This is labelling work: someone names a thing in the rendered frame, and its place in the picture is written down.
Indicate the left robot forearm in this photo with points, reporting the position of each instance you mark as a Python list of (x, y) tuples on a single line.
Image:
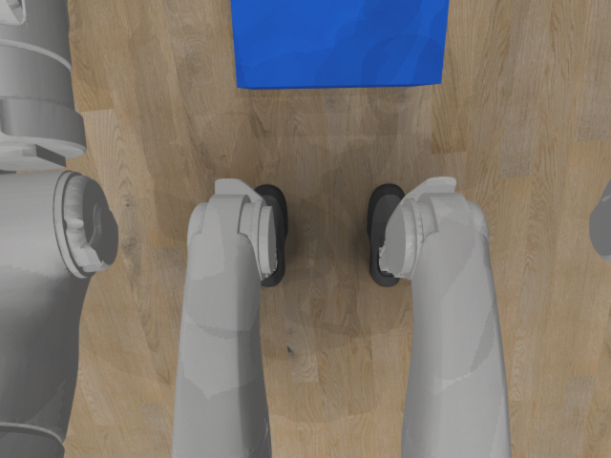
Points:
[(39, 127)]

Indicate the robot right upper arm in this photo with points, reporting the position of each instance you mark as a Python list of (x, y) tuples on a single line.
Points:
[(600, 224)]

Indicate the robot right shin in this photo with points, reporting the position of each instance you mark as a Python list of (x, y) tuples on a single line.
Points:
[(431, 185)]

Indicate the carton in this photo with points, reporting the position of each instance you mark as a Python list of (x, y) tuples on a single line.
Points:
[(317, 44)]

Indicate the robot left upper arm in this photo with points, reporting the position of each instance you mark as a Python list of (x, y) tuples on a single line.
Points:
[(56, 231)]

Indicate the right robot foot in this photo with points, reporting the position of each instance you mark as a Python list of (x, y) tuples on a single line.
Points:
[(382, 203)]

